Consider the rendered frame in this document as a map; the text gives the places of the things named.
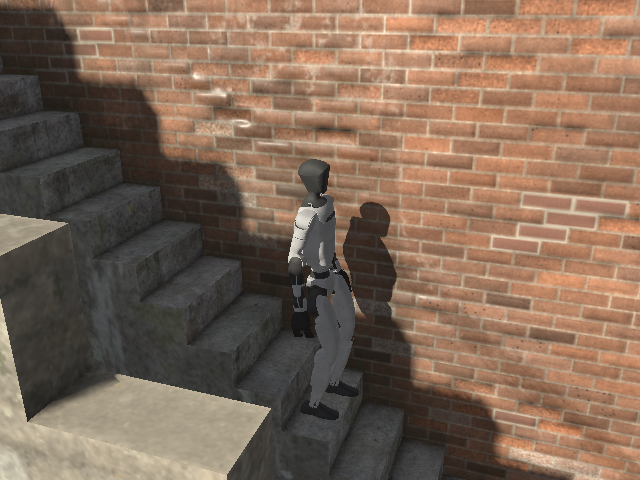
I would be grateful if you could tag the stairs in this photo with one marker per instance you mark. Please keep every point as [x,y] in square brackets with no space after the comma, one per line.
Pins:
[157,309]

